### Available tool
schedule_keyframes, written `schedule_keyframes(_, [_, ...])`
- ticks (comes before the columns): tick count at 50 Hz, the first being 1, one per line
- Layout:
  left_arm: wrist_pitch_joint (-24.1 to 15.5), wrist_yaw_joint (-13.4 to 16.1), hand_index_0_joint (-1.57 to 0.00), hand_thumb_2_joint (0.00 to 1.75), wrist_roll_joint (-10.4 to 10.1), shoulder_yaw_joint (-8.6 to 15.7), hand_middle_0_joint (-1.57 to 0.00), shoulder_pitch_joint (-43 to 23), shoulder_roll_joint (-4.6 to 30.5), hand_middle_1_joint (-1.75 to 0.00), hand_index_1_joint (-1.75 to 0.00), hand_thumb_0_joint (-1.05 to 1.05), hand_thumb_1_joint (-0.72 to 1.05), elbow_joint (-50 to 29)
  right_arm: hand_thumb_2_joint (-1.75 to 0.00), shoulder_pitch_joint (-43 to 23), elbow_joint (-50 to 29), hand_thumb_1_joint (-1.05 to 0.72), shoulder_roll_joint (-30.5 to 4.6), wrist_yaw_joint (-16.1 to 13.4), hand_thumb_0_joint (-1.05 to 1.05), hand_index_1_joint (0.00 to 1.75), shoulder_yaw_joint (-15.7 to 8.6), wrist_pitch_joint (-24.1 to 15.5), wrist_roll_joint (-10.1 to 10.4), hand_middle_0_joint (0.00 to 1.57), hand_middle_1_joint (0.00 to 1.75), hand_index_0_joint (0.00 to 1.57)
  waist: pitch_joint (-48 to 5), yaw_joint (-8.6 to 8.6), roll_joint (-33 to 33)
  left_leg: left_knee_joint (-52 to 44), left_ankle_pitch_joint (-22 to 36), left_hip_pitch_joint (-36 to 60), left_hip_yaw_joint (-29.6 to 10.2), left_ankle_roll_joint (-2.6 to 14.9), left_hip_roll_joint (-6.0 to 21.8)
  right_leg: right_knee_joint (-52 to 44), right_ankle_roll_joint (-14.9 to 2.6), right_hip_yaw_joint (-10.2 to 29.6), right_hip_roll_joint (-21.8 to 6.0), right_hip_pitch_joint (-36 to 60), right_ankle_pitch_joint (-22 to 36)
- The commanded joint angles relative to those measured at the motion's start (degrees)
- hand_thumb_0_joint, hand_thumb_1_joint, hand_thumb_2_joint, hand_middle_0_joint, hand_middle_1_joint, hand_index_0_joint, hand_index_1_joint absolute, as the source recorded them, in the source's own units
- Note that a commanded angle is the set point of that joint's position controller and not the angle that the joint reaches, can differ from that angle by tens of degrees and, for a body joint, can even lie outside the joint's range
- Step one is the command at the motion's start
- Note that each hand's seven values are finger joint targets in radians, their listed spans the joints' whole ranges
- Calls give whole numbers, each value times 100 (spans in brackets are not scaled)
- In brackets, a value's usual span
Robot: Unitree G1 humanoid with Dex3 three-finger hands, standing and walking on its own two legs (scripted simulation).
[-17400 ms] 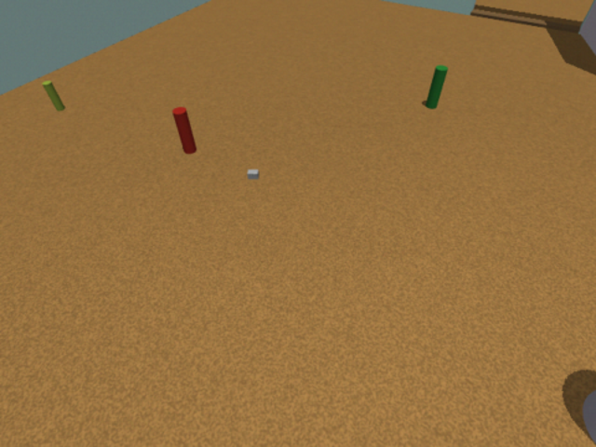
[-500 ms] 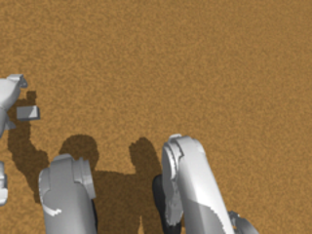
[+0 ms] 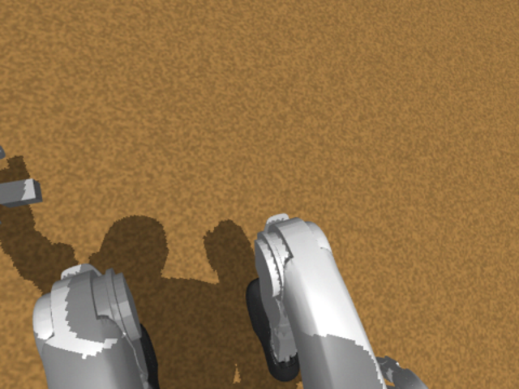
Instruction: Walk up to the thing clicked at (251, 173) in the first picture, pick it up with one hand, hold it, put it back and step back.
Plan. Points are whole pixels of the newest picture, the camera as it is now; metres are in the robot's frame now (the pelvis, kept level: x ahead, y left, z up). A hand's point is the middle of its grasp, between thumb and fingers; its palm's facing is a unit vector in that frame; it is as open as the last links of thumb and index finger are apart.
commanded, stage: close in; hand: left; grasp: from above
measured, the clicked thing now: (20, 193) +0.48 +0.30 -0.30
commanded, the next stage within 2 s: rest palm in 0.14 s
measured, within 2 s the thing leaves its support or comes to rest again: neither
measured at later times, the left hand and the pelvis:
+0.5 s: hand (12, 193) +0.46 +0.29 -0.22, palm faces -0.45 -0.06 -0.89, open 11.4 cm; pelvis +0.01 +0.01 -0.01, yaw -3 degrees
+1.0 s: hand (18, 200) +0.46 +0.29 -0.26, palm faces -0.49 -0.13 -0.86, open 11.9 cm; pelvis +0.01 +0.01 -0.01, yaw -5 degrees
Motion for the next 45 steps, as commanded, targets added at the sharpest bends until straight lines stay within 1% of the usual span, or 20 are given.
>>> schedule_keyframes(1, [-539, -78, -52, 62, -10, -106, -52, -2029, 1321, -61, -61, 0, -4, -1097, -90, 1213, -3, -90, -1525, -70, 0, 30, -473, -69, -83, 20, 30, 20, -3679, -237, 1286, -1135, 369, 2252, 578, 291, -125, -1589, -415, -515, 136, 2168, 543])
schedule_keyframes(6, [-921, 166, -46, 59, 213, -330, -44, -1787, 1005, -68, -65, 0, -8, -1057, -89, 1176, -11, -90, -1558, -43, 0, 30, -501, -3, -127, 20, 30, 20, -3709, -164, 1867, -1247, 571, 3030, 478, 144, -125, -1359, -477, -800, 138, 1713, 736])
schedule_keyframes(8, [-958, 381, -46, 60, 368, -223, -44, -1831, 1155, -67, -64, 0, -8, -1162, -89, 1135, -40, -89, -1562, -17, 0, 30, -503, 27, -128, 20, 30, 20, -3936, -56, 2273, -1355, 943, 3436, 424, 98, -113, -1192, -487, -867, 131, 1629, 1018])
schedule_keyframes(10, [-913, 616, -49, 59, 517, -251, -46, -1804, 1064, -64, -62, 0, -4, -933, -89, 1108, -48, -89, -1563, 42, 0, 30, -467, 17, -179, 20, 30, 20, -3772, -166, 2347, -1326, 1183, 3539, 398, 94, -89, -1077, -472, -923, 131, 1499, 1238])
schedule_keyframes(12, [-849, 890, -49, 60, 723, -62, -47, -1830, 1281, -63, -61, 0, -3, -892, -89, 1066, -38, -89, -1598, 81, 0, 30, -450, 0, -203, 20, 30, 20, -3779, -138, 2560, -1317, 1474, 3690, 400, 82, -79, -983, -475, -937, 134, 1431, 1472])
schedule_keyframes(13, [-813, 1030, -46, 61, 752, 92, -45, -1776, 1410, -60, -60, 0, -6, -963, -90, 1018, -68, -89, -1607, 99, 0, 30, -458, -8, -189, 20, 30, 20, -3845, -35, 2742, -1358, 1588, 3695, 411, 64, -78, -937, -481, -929, 116, 1458, 1576])
schedule_keyframes(18, [-485, 1537, -44, 62, 990, -8, -44, -1785, 1212, -62, -61, 0, -8, 140, -90, 820, -92, -89, -1591, 284, 0, 30, -306, -168, -388, 20, 30, 20, -3181, -354, 2403, -1238, 1198, 3170, 441, 135, -73, -947, -447, -927, 153, 1291, 1459])
schedule_keyframes(19, [-455, 1629, -44, 63, 970, 137, -43, -2016, 1465, -62, -61, 0, -8, -122, -90, 854, -90, -89, -1650, 288, 0, 30, -303, -192, -403, 20, 30, 20, -3419, -337, 2444, -1236, 1214, 3207, 422, 139, -68, -973, -438, -921, 162, 1412, 1493])
schedule_keyframes(21, [-310, 1687, -44, 63, 928, 20, -44, -2004, 1300, -61, -61, 0, -8, 213, -90, 793, -118, -89, -1658, 355, 0, 30, -249, -305, -462, 20, 30, 20, -3298, -476, 2385, -1160, 1028, 3115, 444, 162, -70, -968, -422, -915, 161, 1429, 1388])
schedule_keyframes(27, [-102, 1629, -44, 62, 634, 30, -44, -1994, 1550, -62, -62, 0, -8, 428, -90, 735, -111, -89, -1794, 451, 0, 30, -91, -620, -517, 20, 30, 20, -3298, -532, 2150, -970, 561, 2727, 471, 251, -51, -1111, -394, -802, 214, 1682, 993])
schedule_keyframes(30, [-113, 1589, -43, 63, 476, 234, -42, -1936, 1979, -63, -63, 0, -10, 224, -90, 686, -235, -89, -1835, 420, 0, 30, -30, -687, -474, 20, 30, 20, -3589, -363, 2060, -941, 550, 2590, 463, 270, -34, -1146, -387, -767, 243, 2017, 951])
schedule_keyframes(32, [-136, 1550, -42, 64, 409, 205, -42, -1722, 1914, -64, -63, 0, -12, 248, -90, 671, -217, -90, -1778, 418, 0, 30, 27, -683, -517, 20, 30, 20, -3720, -345, 2103, -925, 682, 2601, 435, 251, -8, -1089, -397, -758, 294, 2218, 1063])
schedule_keyframes(33, [-124, 1515, -42, 64, 418, 178, -42, -1661, 1853, -64, -63, 0, -12, 439, -90, 669, -258, -90, -1813, 425, 0, 30, 50, -710, -523, 20, 30, 20, -3484, -432, 1984, -871, 634, 2545, 434, 262, -19, -1042, -387, -821, 271, 2036, 1075])
schedule_keyframes(34, [-143, 1495, -42, 64, 374, 282, -41, -1553, 1991, -64, -63, 0, -11, 400, -90, 660, -243, -89, -1849, 420, 0, 30, 34, -700, -508, 20, 30, 20, -3503, -368, 1931, -878, 667, 2488, 411, 260, 2, -1069, -382, -821, 302, 2187, 1087])
schedule_keyframes(36, [-191, 1441, -41, 66, 308, 170, -41, -1532, 1891, -63, -63, 0, -14, 265, -90, 717, -176, -90, -1772, 413, 0, 30, 83, -662, -509, 20, 30, 20, -3539, -335, 2071, -875, 849, 2507, 398, 248, 5, -1036, -388, -844, 307, 2211, 1280])
schedule_keyframes(38, [-226, 1427, -41, 66, 330, 222, -41, -1363, 1957, -62, -62, 0, -14, 260, -90, 649, -274, -90, -1805, 403, 0, 30, 101, -647, -526, 20, 30, 20, -3588, -312, 1988, -843, 997, 2551, 390, 246, 14, -1050, -361, -835, 326, 2394, 1452])
schedule_keyframes(41, [-309, 1375, -41, 67, 323, 115, -41, -1309, 1843, -62, -62, 0, -14, 386, -90, 646, -259, -90, -1862, 437, 0, 30, 123, -646, -537, 20, 30, 20, -3249, -456, 1823, -771, 1027, 2515, 328, 241, 35, -997, -351, -916, 338, 2248, 1512])
schedule_keyframes(42, [-330, 1383, -40, 67, 348, 215, -41, -1278, 1945, -61, -62, 0, -15, 410, -90, 743, -202, -90, -1922, 440, 0, 30, 97, -647, -548, 20, 30, 20, -3202, -510, 1919, -771, 1083, 2611, 325, 223, 23, -978, -352, -953, 322, 2253, 1559])
schedule_keyframes(44, [-437, 1407, -41, 67, 322, 241, -42, -1289, 1962, -59, -61, 0, -15, 216, -90, 683, -246, -90, -1897, 437, 0, 30, 110, -631, -559, 20, 30, 20, -3306, -409, 2089, -807, 1148, 2707, 279, 190, 50, -974, -380, -957, 335, 2320, 1572])
schedule_keyframes(45, [-434, 1417, -42, 67, 386, 289, -44, -1237, 2012, -58, -59, 0, -14, 355, -90, 789, -182, -90, -1956, 451, 0, 30, 111, -628, -598, 20, 30, 20, -3208, -542, 2034, -763, 1236, 2811, 272, 186, 41, -937, -356, -1025, 314, 2273, 1669])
